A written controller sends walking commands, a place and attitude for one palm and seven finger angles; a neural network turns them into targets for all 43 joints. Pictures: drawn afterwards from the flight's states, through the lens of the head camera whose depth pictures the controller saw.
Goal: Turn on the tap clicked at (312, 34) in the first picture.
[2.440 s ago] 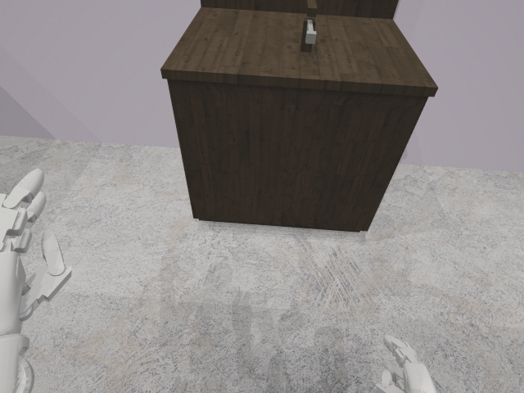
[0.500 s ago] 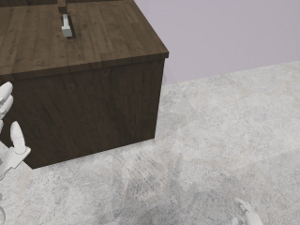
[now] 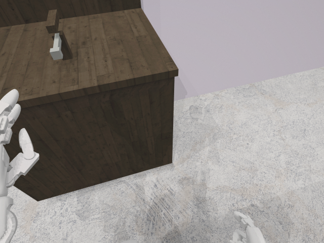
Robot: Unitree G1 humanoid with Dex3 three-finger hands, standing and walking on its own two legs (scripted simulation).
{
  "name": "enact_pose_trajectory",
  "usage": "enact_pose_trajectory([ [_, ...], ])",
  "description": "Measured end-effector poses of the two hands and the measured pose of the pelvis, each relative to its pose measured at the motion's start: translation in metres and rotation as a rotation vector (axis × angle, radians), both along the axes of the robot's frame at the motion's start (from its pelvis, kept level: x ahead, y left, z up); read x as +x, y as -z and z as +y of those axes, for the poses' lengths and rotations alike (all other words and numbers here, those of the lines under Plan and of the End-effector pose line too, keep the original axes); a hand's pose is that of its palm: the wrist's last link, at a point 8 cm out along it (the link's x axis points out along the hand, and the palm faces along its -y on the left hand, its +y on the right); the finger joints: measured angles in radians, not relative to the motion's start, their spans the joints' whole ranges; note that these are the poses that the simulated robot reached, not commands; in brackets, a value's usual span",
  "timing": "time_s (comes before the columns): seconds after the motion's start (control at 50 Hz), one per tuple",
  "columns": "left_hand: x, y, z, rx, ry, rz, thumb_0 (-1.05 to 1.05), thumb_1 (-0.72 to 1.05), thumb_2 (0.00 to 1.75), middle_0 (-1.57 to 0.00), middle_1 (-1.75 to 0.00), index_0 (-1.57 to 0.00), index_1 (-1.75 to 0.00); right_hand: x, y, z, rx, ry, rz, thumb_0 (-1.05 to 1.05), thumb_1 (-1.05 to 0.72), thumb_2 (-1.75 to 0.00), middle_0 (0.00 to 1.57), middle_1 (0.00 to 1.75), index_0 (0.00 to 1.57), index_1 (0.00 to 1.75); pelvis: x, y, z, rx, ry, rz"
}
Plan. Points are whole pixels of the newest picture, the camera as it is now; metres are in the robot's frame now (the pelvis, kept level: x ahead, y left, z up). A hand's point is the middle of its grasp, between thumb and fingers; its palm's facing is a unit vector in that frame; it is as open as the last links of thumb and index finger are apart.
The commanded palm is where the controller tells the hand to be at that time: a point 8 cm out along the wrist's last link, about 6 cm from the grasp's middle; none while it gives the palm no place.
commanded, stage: take the last steps up to it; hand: left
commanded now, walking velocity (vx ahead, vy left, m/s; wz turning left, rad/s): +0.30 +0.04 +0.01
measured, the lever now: (56, 53) +0.61 +0.39 +0.14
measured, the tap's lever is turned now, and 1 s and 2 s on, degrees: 0 0 0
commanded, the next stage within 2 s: come to a stop and stand still in 0.62 s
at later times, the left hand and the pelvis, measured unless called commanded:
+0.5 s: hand (71, 105) +0.34 +0.21 +0.19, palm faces +0.38 -0.82 -0.43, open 7.4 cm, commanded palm +0.28 +0.26 +0.19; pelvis +0.12 -0.02 +0.01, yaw -1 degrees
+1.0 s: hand (84, 87) +0.40 +0.21 +0.19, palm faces +0.40 -0.83 -0.39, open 7.4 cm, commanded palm +0.34 +0.25 +0.19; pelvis +0.18 -0.03 +0.01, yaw +0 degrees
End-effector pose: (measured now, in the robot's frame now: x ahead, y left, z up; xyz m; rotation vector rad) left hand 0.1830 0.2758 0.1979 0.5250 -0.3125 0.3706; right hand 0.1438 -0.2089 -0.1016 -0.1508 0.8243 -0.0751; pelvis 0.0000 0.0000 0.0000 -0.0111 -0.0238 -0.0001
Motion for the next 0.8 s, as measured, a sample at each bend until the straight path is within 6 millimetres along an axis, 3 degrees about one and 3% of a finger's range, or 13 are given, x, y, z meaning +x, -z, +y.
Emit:
enact_pose_trajectory([
  [0.12,0.024,-0.001,-0.009,-0.019,0.024,0.019,0.02,0.89,0.9,-0.21,-0.3,-0.21,-0.3,0.024,-0.021,-0.04,-0.101,0.047,0.026,0.02,-0.91,-0.9,0.2,0.3,0.2,0.3,0.027,-0.012,-0.005,0.019,-0.004,0.018],
  [0.22,0.047,-0.007,-0.002,-0.016,0.038,-0.036,0.02,0.89,0.9,-0.22,-0.3,-0.21,-0.31,0.052,-0.039,-0.053,-0.182,0.067,-0.025,0.02,-0.91,-0.9,0.2,0.3,0.2,0.3,0.055,-0.009,0.0,0.016,0.003,0.013],
  [0.28,0.065,-0.006,0.006,-0.016,0.044,-0.099,0.02,0.89,0.9,-0.21,-0.3,-0.21,-0.31,0.072,-0.041,-0.049,-0.189,0.098,-0.073,0.02,-0.91,-0.9,0.2,0.3,0.19,0.3,0.072,-0.002,0.005,0.027,0.021,-0.003],
  [0.36,0.094,-0.006,0.009,-0.037,0.032,-0.092,0.02,0.89,0.9,-0.21,-0.3,-0.21,-0.3,0.095,-0.042,-0.031,-0.118,0.094,-0.108,0.02,-0.91,-0.9,0.2,0.29,0.19,0.3,0.088,-0.006,0.002,0.016,0.01,0.008],
  [0.44,0.109,-0.01,-0.008,-0.028,0.048,-0.044,0.02,0.89,0.9,-0.21,-0.3,-0.21,-0.3,0.111,-0.038,-0.014,-0.03,0.066,-0.112,0.02,-0.91,-0.9,0.2,0.3,0.2,0.3,0.105,-0.011,-0.007,0.007,0.017,0.022],
  [0.52,0.116,-0.011,-0.028,0.037,0.044,-0.005,0.02,0.89,0.9,-0.21,-0.3,-0.21,-0.3,0.125,-0.021,-0.013,0.033,0.04,-0.098,0.01,-0.9,-0.9,0.2,0.3,0.2,0.3,0.123,-0.006,-0.023,0.016,0.016,0.015],
  [0.62,0.131,-0.007,-0.039,0.023,-0.001,0.001,0.02,0.89,0.9,-0.21,-0.3,-0.21,-0.3,0.139,0.002,-0.032,0.025,0.004,-0.007,0.02,-0.9,-0.9,0.2,0.3,0.2,0.3,0.139,-0.002,-0.035,0.023,-0.004,0.004],
  [0.8,0.156,-0.005,-0.041,-0.008,0.009,0.025,0.02,0.89,0.9,-0.21,-0.3,-0.21,-0.3,0.167,-0.028,-0.073,-0.108,0.028,-0.004,0.02,-0.91,-0.9,0.2,0.3,0.2,0.3,0.165,-0.014,-0.038,0.037,-0.009,0.017],
])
